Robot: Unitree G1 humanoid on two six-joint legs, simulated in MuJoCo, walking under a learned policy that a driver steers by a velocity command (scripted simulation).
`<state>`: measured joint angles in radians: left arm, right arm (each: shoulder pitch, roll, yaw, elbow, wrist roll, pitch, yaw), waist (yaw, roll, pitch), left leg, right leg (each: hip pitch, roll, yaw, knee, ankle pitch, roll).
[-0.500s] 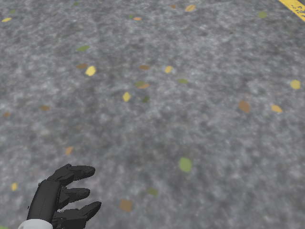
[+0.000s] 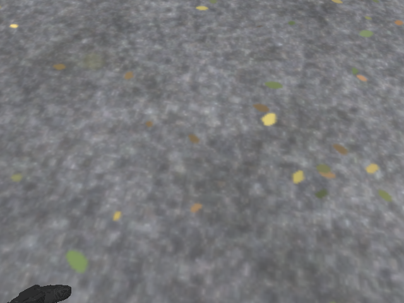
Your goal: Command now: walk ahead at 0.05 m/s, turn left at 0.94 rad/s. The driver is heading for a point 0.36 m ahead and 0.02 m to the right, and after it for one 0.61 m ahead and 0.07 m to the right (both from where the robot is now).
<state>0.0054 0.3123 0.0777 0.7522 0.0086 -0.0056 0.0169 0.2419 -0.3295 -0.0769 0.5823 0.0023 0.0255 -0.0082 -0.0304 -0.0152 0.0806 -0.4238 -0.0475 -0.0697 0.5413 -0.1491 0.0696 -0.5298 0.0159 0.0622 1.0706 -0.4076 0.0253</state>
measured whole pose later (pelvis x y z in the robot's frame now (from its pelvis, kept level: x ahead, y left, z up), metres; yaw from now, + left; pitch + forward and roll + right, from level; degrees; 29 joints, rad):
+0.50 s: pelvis +0.06 -0.06 +0.01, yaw +20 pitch +0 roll +1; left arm 0.16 0.26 0.05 0.79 0.01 0.01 0.02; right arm 0.19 -0.35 -0.08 0.59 0.01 0.06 -0.03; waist 0.03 0.05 0.06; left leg -0.44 -0.07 -0.16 1.03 -0.43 -0.08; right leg -0.26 0.01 0.05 0.44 -0.19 -0.02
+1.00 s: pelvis +0.13 -0.07 +0.00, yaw +7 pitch +2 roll +2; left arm 0.18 0.34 0.07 0.73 -0.03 0.01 -0.05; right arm 0.33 -0.32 -0.09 0.72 0.01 -0.06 -0.02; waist -0.04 0.01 -0.01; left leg 0.04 0.08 0.17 0.27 -0.33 -0.08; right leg -0.59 -0.12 -0.03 0.89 -0.28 0.00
